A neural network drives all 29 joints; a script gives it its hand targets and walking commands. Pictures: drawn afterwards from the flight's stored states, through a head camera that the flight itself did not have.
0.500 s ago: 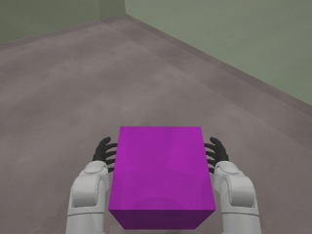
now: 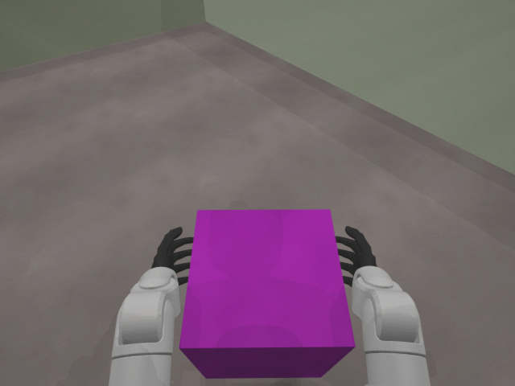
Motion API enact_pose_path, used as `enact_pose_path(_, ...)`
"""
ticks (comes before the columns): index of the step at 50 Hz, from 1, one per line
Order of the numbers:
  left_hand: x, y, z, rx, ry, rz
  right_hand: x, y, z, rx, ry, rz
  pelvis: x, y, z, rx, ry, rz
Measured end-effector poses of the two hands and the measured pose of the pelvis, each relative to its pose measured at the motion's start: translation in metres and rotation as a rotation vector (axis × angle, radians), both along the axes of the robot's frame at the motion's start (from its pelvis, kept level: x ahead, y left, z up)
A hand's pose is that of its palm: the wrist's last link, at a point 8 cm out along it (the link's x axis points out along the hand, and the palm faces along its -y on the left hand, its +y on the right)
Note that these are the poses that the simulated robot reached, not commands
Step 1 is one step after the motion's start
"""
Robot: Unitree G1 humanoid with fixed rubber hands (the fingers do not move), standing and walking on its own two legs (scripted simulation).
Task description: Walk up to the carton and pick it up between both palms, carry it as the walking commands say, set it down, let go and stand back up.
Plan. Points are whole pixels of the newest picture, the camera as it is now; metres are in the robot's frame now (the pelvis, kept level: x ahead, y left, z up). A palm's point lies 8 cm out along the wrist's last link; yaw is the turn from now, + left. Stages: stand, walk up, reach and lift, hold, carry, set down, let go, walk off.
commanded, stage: carry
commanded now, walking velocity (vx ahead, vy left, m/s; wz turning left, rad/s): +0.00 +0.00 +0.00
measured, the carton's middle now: (263, 299) +0.27 +0.00 -0.03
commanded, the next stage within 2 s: none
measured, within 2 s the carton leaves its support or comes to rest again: neither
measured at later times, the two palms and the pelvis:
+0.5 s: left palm (167, 273) +0.27 +0.14 +0.06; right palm (365, 272) +0.27 -0.15 +0.05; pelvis +0.00 +0.00 +0.00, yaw +0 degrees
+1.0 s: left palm (169, 272) +0.27 +0.14 +0.06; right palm (368, 271) +0.27 -0.16 +0.06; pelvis +0.00 -0.01 +0.00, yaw +0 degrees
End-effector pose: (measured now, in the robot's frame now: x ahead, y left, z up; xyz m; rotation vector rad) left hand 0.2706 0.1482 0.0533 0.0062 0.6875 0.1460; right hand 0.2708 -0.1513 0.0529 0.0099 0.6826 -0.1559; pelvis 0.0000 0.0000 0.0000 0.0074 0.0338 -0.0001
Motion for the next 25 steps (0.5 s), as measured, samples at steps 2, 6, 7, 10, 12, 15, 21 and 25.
enact_pose_path(2,0.0005,-0.0002,-0.0001,0.001,0.0,0.0,0.0006,-0.0002,-0.0001,0.0,0.0,0.0,0.0005,-0.0002,0.0,0.0,0.0,0.0)
enact_pose_path(6,0.0015,-0.0006,-0.0001,0.002,-0.001,-0.001,0.0015,-0.0006,-0.0002,0.0,-0.001,0.0,0.0015,-0.0005,0.0001,0.0,-0.001,-0.001)
enact_pose_path(7,0.0017,-0.0007,-0.0001,0.002,-0.001,-0.001,0.0017,-0.0007,-0.0002,0.0,-0.001,0.0,0.0017,-0.0006,0.0001,0.0,-0.001,-0.001)
enact_pose_path(10,0.0022,-0.0011,0.0,0.003,-0.002,-0.002,0.0023,-0.0011,-0.0002,0.0,-0.002,0.001,0.0023,-0.001,0.0002,0.0,-0.001,-0.001)
enact_pose_path(12,0.0025,-0.0014,0.0001,0.004,-0.002,-0.002,0.0026,-0.0014,-0.0001,0.0,-0.002,0.001,0.0026,-0.0012,0.0002,0.0,-0.001,-0.001)
enact_pose_path(15,0.0029,-0.0018,0.0003,0.004,-0.003,-0.002,0.003,-0.0018,0.0001,0.0,-0.003,0.001,0.0031,-0.0016,0.0003,0.0,-0.001,-0.001)
enact_pose_path(21,0.0034,-0.0027,0.0011,0.005,-0.004,-0.002,0.0035,-0.0027,0.0008,0.001,-0.003,0.0,0.0037,-0.0023,0.0004,0.0,-0.001,-0.002)
enact_pose_path(25,0.0036,-0.0033,0.0017,0.005,-0.004,-0.002,0.0037,-0.0034,0.0013,0.002,-0.004,0.0,0.004,-0.0029,0.0005,0.0,-0.002,-0.002)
